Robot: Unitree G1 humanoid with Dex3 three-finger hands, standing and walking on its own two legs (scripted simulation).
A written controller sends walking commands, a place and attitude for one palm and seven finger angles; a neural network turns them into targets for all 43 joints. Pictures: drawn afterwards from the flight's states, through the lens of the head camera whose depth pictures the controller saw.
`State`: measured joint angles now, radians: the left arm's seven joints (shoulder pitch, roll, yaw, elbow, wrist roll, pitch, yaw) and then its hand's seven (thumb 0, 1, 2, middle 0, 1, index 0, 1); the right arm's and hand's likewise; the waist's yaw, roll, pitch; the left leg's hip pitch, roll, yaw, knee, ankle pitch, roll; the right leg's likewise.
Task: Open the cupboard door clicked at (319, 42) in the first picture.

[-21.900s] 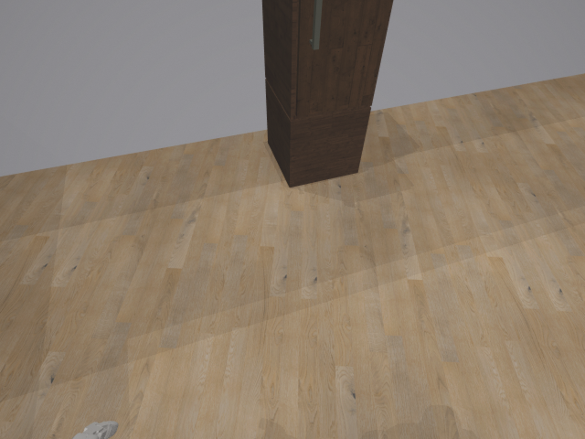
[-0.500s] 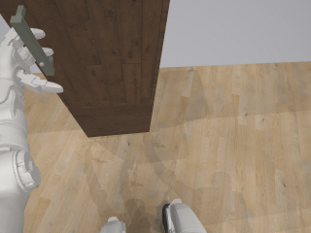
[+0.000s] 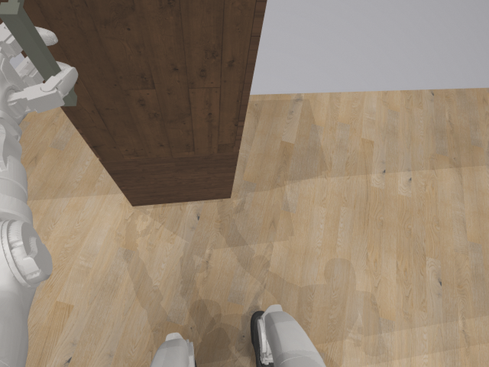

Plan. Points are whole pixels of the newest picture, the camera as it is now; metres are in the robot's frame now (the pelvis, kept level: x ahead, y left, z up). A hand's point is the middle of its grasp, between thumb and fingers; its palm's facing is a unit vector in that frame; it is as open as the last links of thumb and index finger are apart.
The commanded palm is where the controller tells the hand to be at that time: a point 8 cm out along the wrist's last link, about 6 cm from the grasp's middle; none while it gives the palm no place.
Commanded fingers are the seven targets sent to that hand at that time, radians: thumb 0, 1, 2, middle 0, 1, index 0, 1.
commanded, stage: close the thumb around the handle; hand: left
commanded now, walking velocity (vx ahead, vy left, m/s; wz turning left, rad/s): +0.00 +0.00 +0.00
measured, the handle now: (46, 53) +0.58 +0.23 +0.09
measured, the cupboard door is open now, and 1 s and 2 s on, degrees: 1 15 48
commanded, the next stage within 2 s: pull the door open along its arc in 0.20 s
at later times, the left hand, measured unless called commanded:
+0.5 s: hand (64, 87) +0.52 +0.21 +0.08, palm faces -0.01 -1.00 -0.03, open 5.6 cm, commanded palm +0.47 +0.26 +0.09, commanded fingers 0.00 0.90 0.90 -0.40 -1.35 -0.40 -1.35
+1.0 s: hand (85, 122) +0.46 +0.18 +0.08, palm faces +0.45 -0.89 +0.02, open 5.7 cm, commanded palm +0.41 +0.21 +0.09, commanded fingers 0.00 0.90 0.90 -0.40 -1.35 -0.40 -1.35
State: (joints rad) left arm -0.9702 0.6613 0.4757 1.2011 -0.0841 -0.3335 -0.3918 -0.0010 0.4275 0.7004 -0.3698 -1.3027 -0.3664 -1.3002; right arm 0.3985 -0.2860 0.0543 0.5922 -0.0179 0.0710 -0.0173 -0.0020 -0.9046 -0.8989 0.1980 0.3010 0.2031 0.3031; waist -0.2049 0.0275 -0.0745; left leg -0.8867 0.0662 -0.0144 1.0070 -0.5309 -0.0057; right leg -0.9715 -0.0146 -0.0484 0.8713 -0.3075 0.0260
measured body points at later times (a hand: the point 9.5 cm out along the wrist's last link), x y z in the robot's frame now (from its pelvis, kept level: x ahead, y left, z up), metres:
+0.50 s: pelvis +0.01 +0.00 +0.00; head +0.15 +0.01 +0.43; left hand +0.52 +0.26 +0.08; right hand +0.00 -0.26 -0.10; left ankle -0.04 +0.12 -0.68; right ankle +0.05 -0.14 -0.68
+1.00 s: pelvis +0.01 +0.00 +0.01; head +0.11 +0.00 +0.45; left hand +0.43 +0.22 +0.08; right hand +0.13 -0.25 -0.10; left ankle -0.04 +0.12 -0.68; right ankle +0.05 -0.14 -0.68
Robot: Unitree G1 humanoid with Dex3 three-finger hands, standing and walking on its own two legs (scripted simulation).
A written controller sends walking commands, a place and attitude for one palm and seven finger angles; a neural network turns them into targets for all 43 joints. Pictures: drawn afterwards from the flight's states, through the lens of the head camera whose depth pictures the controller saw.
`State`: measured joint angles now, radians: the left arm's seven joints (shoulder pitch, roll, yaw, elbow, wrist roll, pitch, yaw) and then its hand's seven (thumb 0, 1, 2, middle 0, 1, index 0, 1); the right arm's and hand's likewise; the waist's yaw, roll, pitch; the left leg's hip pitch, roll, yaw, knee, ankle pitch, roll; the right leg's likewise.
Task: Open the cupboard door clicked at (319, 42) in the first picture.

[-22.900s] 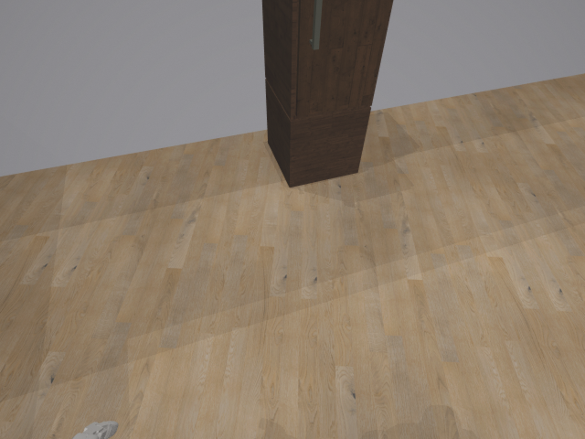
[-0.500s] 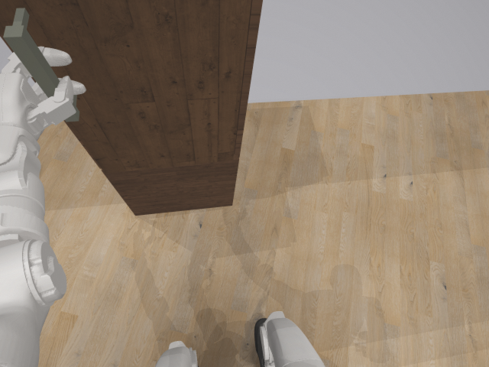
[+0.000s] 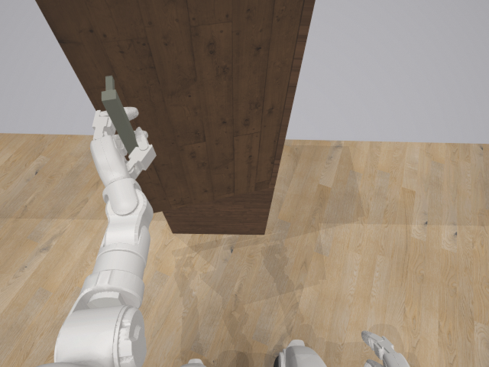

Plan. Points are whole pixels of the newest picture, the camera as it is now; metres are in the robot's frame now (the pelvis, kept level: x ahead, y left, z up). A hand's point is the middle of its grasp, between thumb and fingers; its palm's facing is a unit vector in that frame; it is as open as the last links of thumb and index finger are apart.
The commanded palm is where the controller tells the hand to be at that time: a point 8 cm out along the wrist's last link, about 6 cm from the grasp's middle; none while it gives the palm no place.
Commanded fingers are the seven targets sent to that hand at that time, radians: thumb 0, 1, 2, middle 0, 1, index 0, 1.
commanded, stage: pull the door open along its arc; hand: left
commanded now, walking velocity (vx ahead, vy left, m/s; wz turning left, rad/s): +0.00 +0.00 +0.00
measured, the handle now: (126, 125) +0.50 +0.20 +0.08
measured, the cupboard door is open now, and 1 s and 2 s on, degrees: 15 48 48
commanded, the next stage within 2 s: open thumb and fingers to let go in 0.88 s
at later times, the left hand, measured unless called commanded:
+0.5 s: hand (156, 170) +0.41 +0.14 +0.07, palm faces +0.39 -0.92 -0.01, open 5.8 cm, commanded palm +0.33 +0.17 +0.07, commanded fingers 0.00 0.90 0.90 -0.40 -1.35 -0.40 -1.35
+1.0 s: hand (205, 221) +0.32 +0.06 +0.07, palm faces +0.36 -0.93 -0.04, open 6.1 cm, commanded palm +0.27 +0.10 +0.07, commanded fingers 0.00 0.76 0.84 -0.39 -1.34 -0.39 -1.34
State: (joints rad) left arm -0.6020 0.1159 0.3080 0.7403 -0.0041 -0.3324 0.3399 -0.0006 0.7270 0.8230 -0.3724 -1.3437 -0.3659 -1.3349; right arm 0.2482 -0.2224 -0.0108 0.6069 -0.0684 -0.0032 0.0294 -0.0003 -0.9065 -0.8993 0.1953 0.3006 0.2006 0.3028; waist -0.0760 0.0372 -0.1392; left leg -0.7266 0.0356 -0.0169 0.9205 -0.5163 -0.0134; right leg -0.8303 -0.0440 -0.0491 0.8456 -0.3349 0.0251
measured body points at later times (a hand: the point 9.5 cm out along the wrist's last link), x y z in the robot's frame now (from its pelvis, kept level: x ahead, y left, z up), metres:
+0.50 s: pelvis +0.00 -0.01 +0.01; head +0.07 -0.02 +0.46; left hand +0.38 +0.19 +0.07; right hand +0.02 -0.28 -0.12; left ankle -0.05 +0.12 -0.69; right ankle +0.03 -0.14 -0.69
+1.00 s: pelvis +0.02 -0.02 +0.01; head +0.07 -0.03 +0.46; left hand +0.29 +0.11 +0.08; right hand +0.25 -0.21 -0.08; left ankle -0.05 +0.12 -0.69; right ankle +0.03 -0.14 -0.69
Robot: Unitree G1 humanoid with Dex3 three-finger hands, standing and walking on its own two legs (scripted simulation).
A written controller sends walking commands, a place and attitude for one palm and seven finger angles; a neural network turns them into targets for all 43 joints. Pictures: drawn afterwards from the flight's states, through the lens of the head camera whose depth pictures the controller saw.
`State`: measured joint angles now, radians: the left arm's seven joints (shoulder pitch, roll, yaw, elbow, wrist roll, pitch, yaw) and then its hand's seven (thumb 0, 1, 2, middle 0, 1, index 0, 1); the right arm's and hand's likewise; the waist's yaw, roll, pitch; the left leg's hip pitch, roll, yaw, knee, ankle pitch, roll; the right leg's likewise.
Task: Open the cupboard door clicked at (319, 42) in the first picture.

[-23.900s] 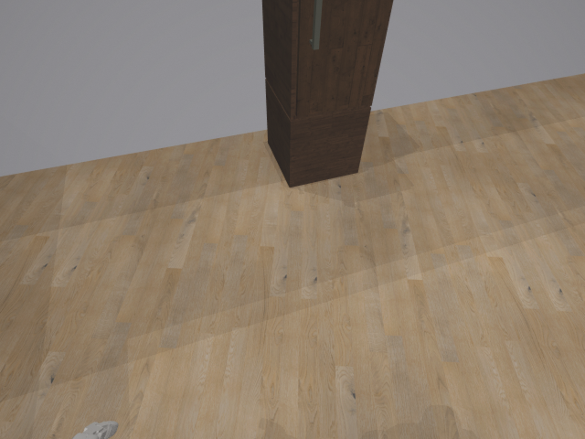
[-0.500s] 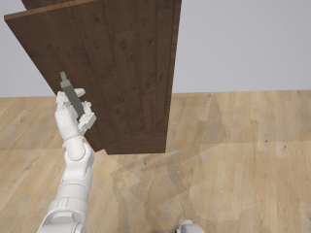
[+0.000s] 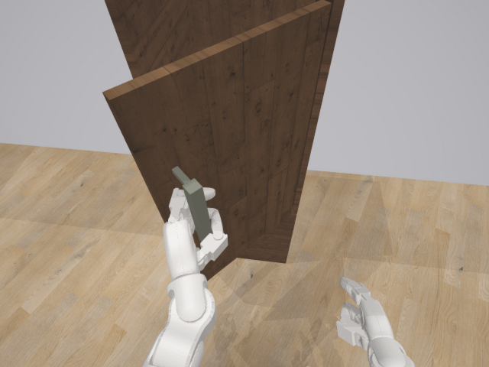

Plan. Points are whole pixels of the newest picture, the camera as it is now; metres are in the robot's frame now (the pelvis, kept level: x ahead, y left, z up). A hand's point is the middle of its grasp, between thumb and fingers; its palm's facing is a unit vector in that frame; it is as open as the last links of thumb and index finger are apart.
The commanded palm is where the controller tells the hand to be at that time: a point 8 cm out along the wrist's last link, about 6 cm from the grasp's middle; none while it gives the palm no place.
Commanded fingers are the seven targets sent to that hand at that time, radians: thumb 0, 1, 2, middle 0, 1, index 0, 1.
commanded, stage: open thumb and fingers to let go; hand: left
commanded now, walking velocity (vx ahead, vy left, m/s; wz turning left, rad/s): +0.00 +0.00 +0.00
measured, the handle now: (194, 209) +0.34 +0.11 +0.07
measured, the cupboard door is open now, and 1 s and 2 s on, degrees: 48 48 50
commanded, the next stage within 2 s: slide the hand sideways off the handle in 0.80 s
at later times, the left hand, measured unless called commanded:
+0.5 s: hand (218, 235) +0.30 +0.07 +0.07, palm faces +0.34 -0.94 -0.02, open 12.6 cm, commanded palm +0.26 +0.11 +0.07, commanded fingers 0.00 -0.50 0.30 -0.26 -0.95 -0.26 -0.95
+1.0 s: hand (214, 243) +0.29 +0.07 +0.07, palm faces +0.16 -0.98 -0.08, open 15.6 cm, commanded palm +0.26 +0.11 +0.07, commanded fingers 0.00 -0.50 0.30 -0.15 -0.30 -0.15 -0.30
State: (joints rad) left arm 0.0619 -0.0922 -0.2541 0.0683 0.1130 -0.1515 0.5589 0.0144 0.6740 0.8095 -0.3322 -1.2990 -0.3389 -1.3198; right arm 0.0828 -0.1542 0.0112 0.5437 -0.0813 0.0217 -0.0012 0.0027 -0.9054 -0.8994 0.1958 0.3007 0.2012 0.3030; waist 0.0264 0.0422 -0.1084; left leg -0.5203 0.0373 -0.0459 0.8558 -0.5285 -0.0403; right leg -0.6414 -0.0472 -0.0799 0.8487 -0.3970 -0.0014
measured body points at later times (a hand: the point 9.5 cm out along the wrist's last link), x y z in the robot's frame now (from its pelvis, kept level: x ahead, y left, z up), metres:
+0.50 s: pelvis -0.03 +0.00 +0.00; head +0.01 -0.02 +0.45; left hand +0.28 +0.12 +0.07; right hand +0.12 -0.24 -0.11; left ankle -0.06 +0.14 -0.70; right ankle +0.01 -0.12 -0.70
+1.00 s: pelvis -0.05 +0.00 +0.00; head -0.01 -0.01 +0.44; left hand +0.27 +0.12 +0.08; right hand +0.12 -0.21 -0.11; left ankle -0.06 +0.14 -0.70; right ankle +0.01 -0.12 -0.70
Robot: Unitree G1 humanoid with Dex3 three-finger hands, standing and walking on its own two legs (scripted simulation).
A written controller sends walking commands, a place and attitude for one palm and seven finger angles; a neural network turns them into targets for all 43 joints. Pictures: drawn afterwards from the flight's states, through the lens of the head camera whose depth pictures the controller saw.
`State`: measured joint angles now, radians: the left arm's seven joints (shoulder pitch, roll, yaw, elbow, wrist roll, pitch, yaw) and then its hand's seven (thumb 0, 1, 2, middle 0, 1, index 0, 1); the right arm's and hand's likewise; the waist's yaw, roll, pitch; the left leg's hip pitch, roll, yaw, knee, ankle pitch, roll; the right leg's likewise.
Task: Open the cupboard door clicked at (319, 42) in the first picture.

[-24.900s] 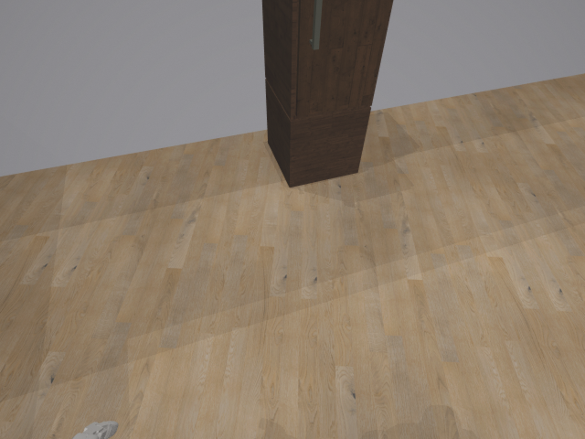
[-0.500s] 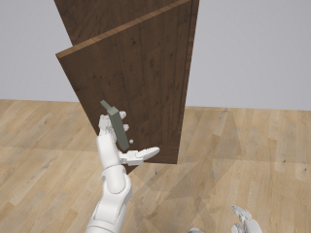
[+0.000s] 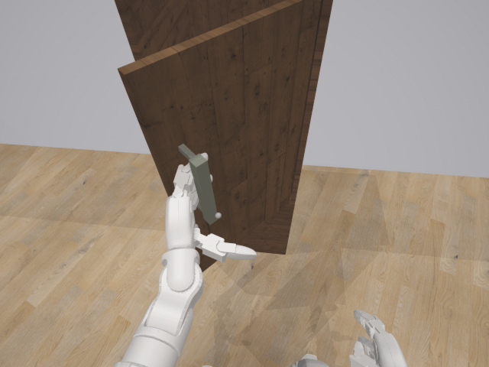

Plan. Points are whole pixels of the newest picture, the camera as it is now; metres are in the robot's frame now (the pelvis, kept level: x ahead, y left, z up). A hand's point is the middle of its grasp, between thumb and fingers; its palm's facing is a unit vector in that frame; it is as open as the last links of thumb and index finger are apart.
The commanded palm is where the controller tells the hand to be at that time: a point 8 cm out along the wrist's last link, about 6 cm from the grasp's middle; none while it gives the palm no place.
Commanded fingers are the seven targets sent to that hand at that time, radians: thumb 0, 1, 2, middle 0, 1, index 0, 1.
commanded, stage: slide the hand sideways off the handle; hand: left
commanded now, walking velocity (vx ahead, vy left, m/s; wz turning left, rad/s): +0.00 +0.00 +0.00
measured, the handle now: (198, 186) +0.39 +0.11 +0.07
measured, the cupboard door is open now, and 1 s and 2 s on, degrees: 48 50 50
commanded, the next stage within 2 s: draw the hand back to the body in 1.10 s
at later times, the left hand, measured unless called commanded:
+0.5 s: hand (206, 242) +0.29 +0.08 +0.06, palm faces -0.13 -0.99 -0.03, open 16.3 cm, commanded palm +0.26 +0.15 +0.07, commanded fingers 0.00 -0.50 0.30 -0.15 -0.30 -0.15 -0.30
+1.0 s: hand (174, 266) +0.25 +0.12 +0.06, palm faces -0.08 -1.00 -0.04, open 16.3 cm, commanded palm +0.22 +0.19 +0.07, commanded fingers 0.00 -0.50 0.30 -0.15 -0.30 -0.15 -0.30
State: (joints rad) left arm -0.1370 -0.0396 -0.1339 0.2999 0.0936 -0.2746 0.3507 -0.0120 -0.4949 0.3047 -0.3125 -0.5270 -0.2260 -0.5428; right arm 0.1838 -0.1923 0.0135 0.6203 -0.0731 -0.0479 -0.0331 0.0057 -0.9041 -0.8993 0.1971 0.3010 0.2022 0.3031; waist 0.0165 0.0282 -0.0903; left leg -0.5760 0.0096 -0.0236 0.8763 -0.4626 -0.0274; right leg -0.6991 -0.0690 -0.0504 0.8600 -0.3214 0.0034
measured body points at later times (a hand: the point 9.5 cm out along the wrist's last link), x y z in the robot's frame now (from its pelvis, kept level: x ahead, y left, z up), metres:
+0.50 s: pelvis +0.01 +0.01 +0.00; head +0.06 -0.01 +0.45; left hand +0.29 +0.14 +0.07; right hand +0.18 -0.21 -0.09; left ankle -0.01 +0.14 -0.69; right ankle +0.06 -0.13 -0.69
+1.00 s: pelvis +0.04 +0.00 -0.01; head +0.09 -0.01 +0.44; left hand +0.25 +0.18 +0.07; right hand +0.22 -0.22 -0.08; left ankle -0.01 +0.14 -0.69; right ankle +0.06 -0.13 -0.69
